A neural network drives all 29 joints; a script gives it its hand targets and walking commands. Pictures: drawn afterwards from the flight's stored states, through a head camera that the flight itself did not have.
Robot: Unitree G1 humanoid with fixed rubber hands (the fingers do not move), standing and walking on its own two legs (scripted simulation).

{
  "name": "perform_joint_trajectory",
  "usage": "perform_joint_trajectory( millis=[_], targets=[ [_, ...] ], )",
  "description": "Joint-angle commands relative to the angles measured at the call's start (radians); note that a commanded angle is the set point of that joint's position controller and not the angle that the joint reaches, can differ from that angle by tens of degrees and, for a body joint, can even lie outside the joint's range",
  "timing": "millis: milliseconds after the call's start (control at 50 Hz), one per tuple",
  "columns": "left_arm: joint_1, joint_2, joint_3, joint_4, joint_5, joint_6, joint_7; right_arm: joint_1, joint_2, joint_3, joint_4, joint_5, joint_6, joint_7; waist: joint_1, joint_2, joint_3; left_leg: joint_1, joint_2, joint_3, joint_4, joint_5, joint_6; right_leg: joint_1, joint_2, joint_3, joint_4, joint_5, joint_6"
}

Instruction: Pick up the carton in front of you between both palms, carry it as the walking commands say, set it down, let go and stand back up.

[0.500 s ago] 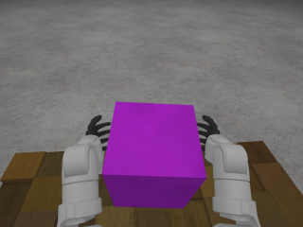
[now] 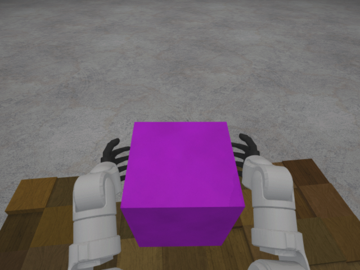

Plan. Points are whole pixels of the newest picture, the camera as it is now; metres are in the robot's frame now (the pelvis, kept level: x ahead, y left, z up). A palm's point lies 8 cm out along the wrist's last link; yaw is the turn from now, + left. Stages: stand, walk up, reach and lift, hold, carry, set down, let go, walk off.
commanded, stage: carry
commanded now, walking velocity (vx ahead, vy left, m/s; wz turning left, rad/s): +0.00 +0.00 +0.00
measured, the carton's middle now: (180, 187) +0.33 +0.00 +0.03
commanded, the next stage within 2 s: none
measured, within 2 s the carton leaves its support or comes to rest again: neither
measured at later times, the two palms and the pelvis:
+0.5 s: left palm (104, 179) +0.30 +0.16 +0.10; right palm (244, 172) +0.31 -0.14 +0.11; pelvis -0.01 +0.01 +0.00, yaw +0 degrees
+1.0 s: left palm (98, 169) +0.32 +0.18 +0.11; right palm (236, 164) +0.33 -0.12 +0.11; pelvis +0.01 +0.02 +0.00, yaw +0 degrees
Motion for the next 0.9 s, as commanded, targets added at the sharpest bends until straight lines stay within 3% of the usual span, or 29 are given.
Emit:
perform_joint_trajectory(
  millis=[0, 100, 120, 160, 180, 200, 220, 280, 300, 340, 360, 380, 440, 460, 480, 500, 520, 540, 560, 600, 620, 640, 700, 720, 740, 760, 840, 860, 880],
  targets=[
    [-0.582, -0.758, -0.570, -0.029, -0.180, 0.005, -0.010, -0.580, 0.801, 0.562, -0.075, 0.211, -0.008, 0.038, 0.014, -0.010, -0.282, 0.066, 0.085, -0.098, -0.040, -0.003, 0.013, 0.106, -0.210, 0.227, -0.143, -0.038, -0.003],
    [-0.567, -0.748, -0.578, 0.002, -0.179, 0.010, -0.010, -0.609, 0.816, 0.566, -0.045, 0.225, -0.009, 0.041, 0.013, -0.033, -0.277, 0.079, 0.064, -0.075, -0.010, -0.011, 0.016, 0.064, -0.184, 0.207, -0.197, -0.226, -0.015],
    [-0.575, -0.755, -0.582, -0.052, -0.172, 0.007, -0.011, -0.601, 0.805, 0.559, -0.075, 0.216, -0.014, 0.045, 0.006, -0.013, -0.282, 0.090, 0.060, -0.073, -0.019, -0.067, 0.029, 0.021, -0.185, 0.199, -0.221, -0.284, -0.004],
    [-0.595, -0.737, -0.570, -0.054, -0.189, 0.006, -0.016, -0.565, 0.817, 0.554, -0.021, 0.212, -0.003, 0.045, 0.012, -0.036, -0.228, 0.054, 0.056, -0.071, -0.027, -0.013, 0.022, 0.012, -0.176, 0.190, -0.220, -0.251, 0.000],
    [-0.584, -0.746, -0.600, -0.056, -0.184, 0.007, -0.015, -0.593, 0.828, 0.580, -0.052, 0.208, -0.011, 0.040, 0.019, -0.017, -0.279, 0.069, 0.018, -0.032, 0.043, -0.044, 0.024, 0.042, -0.179, 0.191, -0.259, -0.315, 0.004],
    [-0.573, -0.735, -0.561, -0.035, -0.171, 0.011, -0.011, -0.606, 0.828, 0.571, -0.051, 0.227, -0.006, 0.045, 0.020, -0.075, -0.248, 0.045, 0.038, -0.042, 0.034, -0.039, 0.014, 0.012, -0.188, 0.209, -0.253, -0.306, -0.014],
    [-0.619, -0.746, -0.601, -0.092, -0.181, 0.004, -0.010, -0.583, 0.835, 0.563, -0.037, 0.216, -0.008, 0.043, 0.008, -0.017, -0.275, 0.029, 0.032, -0.031, 0.001, -0.037, 0.024, 0.055, -0.187, 0.178, -0.216, -0.275, -0.027],
    [-0.568, -0.749, -0.582, -0.055, -0.163, 0.006, -0.008, -0.597, 0.822, 0.570, -0.074, 0.211, -0.006, 0.041, 0.010, -0.019, -0.281, 0.066, 0.048, -0.048, -0.013, -0.017, 0.014, 0.041, -0.189, 0.192, -0.180, -0.218, -0.018],
    [-0.550, -0.748, -0.574, -0.010, -0.190, 0.014, -0.009, -0.533, 0.805, 0.542, -0.008, 0.202, 0.000, 0.037, 0.003, 0.025, -0.292, 0.052, 0.071, -0.091, -0.041, 0.005, 0.020, 0.071, -0.190, 0.175, -0.154, -0.158, -0.018],
    [-0.614, -0.797, -0.618, -0.092, -0.219, 0.003, -0.010, -0.562, 0.830, 0.573, -0.095, 0.220, -0.015, 0.043, 0.013, 0.057, -0.350, 0.076, 0.101, -0.108, -0.040, 0.027, 0.024, 0.117, -0.185, 0.188, -0.109, -0.060, -0.015],
    [-0.640, -0.811, -0.613, -0.120, -0.242, -0.006, -0.016, -0.587, 0.838, 0.579, -0.123, 0.231, -0.016, 0.043, 0.020, 0.018, -0.362, 0.065, 0.074, -0.107, -0.038, -0.008, 0.038, 0.142, -0.196, 0.209, -0.131, -0.077, 0.005],
    [-0.663, -0.807, -0.649, -0.162, -0.247, -0.007, -0.017, -0.581, 0.867, 0.582, -0.127, 0.239, -0.024, 0.050, 0.008, 0.039, -0.368, 0.067, 0.076, -0.114, -0.043, -0.023, 0.039, 0.134, -0.191, 0.202, -0.133, -0.117, -0.004],
    [-0.592, -0.791, -0.618, -0.096, -0.237, -0.004, -0.026, -0.620, 0.837, 0.635, -0.172, 0.259, -0.029, 0.050, 0.012, 0.000, -0.332, 0.062, 0.066, -0.104, -0.019, -0.044, 0.048, 0.091, -0.189, 0.209, -0.169, -0.236, -0.011],
    [-0.573, -0.758, -0.589, -0.058, -0.198, 0.002, -0.018, -0.605, 0.818, 0.612, -0.117, 0.226, -0.017, 0.042, 0.008, -0.058, -0.278, 0.042, 0.045, -0.073, -0.018, -0.022, 0.037, 0.070, -0.174, 0.186, -0.181, -0.263, -0.010],
    [-0.522, -0.745, -0.595, -0.073, -0.191, 0.005, -0.015, -0.542, 0.795, 0.611, -0.115, 0.229, -0.011, 0.040, 0.002, -0.060, -0.278, 0.047, 0.087, -0.103, -0.048, 0.010, 0.038, 0.050, -0.178, 0.196, -0.174, -0.199, -0.020],
    [-0.544, -0.747, -0.611, -0.105, -0.200, 0.002, -0.014, -0.550, 0.822, 0.606, -0.099, 0.232, -0.018, 0.039, 0.014, 0.015, -0.328, 0.038, 0.058, -0.088, -0.024, 0.016, 0.036, 0.131, -0.176, 0.169, -0.129, -0.102, -0.007],
    [-0.548, -0.731, -0.599, -0.070, -0.195, 0.000, -0.009, -0.520, 0.798, 0.620, -0.104, 0.212, -0.016, 0.034, 0.004, 0.018, -0.334, 0.037, 0.101, -0.113, -0.047, 0.048, 0.037, 0.122, -0.190, 0.178, -0.088, -0.005, -0.017],
    [-0.515, -0.724, -0.599, -0.058, -0.173, 0.004, -0.011, -0.540, 0.770, 0.611, -0.124, 0.213, -0.015, 0.035, 0.008, -0.035, -0.328, 0.062, 0.077, -0.094, -0.030, 0.007, 0.042, 0.084, -0.154, 0.180, -0.126, -0.055, -0.002],
    [-0.545, -0.735, -0.625, -0.079, -0.199, 0.001, -0.012, -0.548, 0.799, 0.615, -0.119, 0.226, -0.019, 0.039, -0.007, 0.023, -0.350, 0.038, 0.103, -0.122, -0.048, 0.018, 0.043, 0.141, -0.186, 0.175, -0.074, -0.011, -0.023],
    [-0.531, -0.736, -0.599, -0.043, -0.170, 0.008, -0.010, -0.545, 0.777, 0.571, -0.111, 0.202, -0.017, 0.042, 0.003, 0.050, -0.346, 0.070, 0.105, -0.139, -0.066, 0.014, 0.051, 0.117, -0.175, 0.170, -0.062, -0.029, -0.002],
    [-0.538, -0.762, -0.607, -0.053, -0.220, 0.007, -0.016, -0.533, 0.777, 0.582, -0.117, 0.212, -0.014, 0.036, 0.002, -0.001, -0.333, 0.064, 0.114, -0.169, -0.076, 0.108, 0.054, 0.126, -0.169, 0.152, -0.040, 0.081, 0.002],
    [-0.529, -0.774, -0.592, -0.052, -0.186, 0.010, -0.012, -0.556, 0.795, 0.588, -0.123, 0.218, -0.016, 0.040, 0.005, 0.056, -0.330, 0.054, 0.109, -0.128, -0.066, 0.064, 0.048, 0.127, -0.162, 0.161, -0.054, 0.080, 0.000],
    [-0.585, -0.699, -0.572, -0.074, -0.156, 0.010, -0.002, -0.499, 0.776, 0.539, -0.021, 0.190, 0.000, 0.038, 0.012, 0.011, -0.275, 0.029, 0.088, -0.122, -0.077, 0.014, 0.035, 0.091, -0.163, 0.158, -0.064, -0.071, 0.008],
    [-0.561, -0.730, -0.576, -0.066, -0.168, 0.014, -0.003, -0.573, 0.810, 0.575, -0.077, 0.219, -0.009, 0.040, -0.003, 0.049, -0.269, 0.028, 0.116, -0.149, -0.106, 0.006, 0.044, 0.078, -0.160, 0.168, -0.078, -0.057, 0.012],
    [-0.596, -0.744, -0.581, -0.053, -0.184, 0.011, -0.002, -0.556, 0.793, 0.562, -0.079, 0.216, -0.011, 0.044, 0.003, 0.025, -0.264, 0.016, 0.122, -0.164, -0.129, 0.047, 0.054, 0.102, -0.150, 0.136, -0.038, -0.010, 0.019],
    [-0.589, -0.764, -0.577, -0.034, -0.183, 0.010, -0.004, -0.580, 0.779, 0.547, -0.077, 0.208, -0.016, 0.038, 0.009, 0.061, -0.232, -0.016, 0.120, -0.174, -0.138, 0.028, 0.052, 0.093, -0.140, 0.133, -0.032, -0.018, 0.022],
    [-0.562, -0.765, -0.592, -0.023, -0.202, 0.012, -0.003, -0.538, 0.777, 0.561, -0.058, 0.213, -0.011, 0.039, 0.015, 0.030, -0.271, 0.009, 0.102, -0.139, -0.096, -0.040, 0.038, 0.111, -0.151, 0.158, -0.064, -0.089, 0.028],
    [-0.548, -0.734, -0.561, -0.010, -0.159, 0.013, 0.000, -0.566, 0.808, 0.567, -0.055, 0.218, -0.012, 0.042, 0.023, 0.007, -0.297, 0.040, 0.082, -0.108, -0.053, 0.021, 0.023, 0.118, -0.157, 0.166, -0.073, -0.049, 0.016],
    [-0.565, -0.771, -0.582, -0.011, -0.190, 0.010, -0.006, -0.582, 0.789, 0.568, -0.070, 0.202, -0.017, 0.033, 0.002, 0.034, -0.305, 0.036, 0.100, -0.130, -0.072, 0.042, 0.029, 0.146, -0.173, 0.163, -0.048, 0.031, 0.009]
  ],
)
